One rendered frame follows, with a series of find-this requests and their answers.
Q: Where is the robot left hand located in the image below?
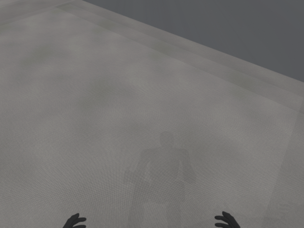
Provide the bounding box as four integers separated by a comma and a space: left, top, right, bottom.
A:
63, 213, 86, 228

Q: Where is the robot right hand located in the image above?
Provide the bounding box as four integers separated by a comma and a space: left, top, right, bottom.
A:
215, 211, 240, 228

